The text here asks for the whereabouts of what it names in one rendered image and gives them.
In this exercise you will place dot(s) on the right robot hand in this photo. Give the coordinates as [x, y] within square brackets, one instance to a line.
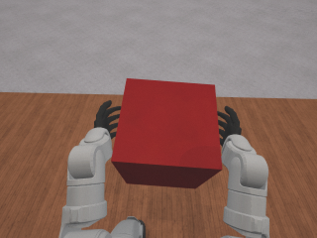
[232, 127]

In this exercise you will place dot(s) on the robot left thigh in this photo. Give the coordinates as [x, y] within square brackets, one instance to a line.
[128, 228]

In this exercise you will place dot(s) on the left robot hand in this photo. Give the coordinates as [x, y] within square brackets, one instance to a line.
[102, 119]

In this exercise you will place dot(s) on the robot right forearm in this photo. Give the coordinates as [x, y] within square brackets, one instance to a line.
[247, 188]

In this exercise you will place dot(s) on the robot left forearm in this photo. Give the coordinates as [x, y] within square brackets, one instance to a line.
[85, 193]

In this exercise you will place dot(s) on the carton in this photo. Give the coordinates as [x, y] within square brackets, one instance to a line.
[167, 134]

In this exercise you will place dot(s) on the robot left shin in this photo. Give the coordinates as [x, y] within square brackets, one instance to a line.
[132, 218]

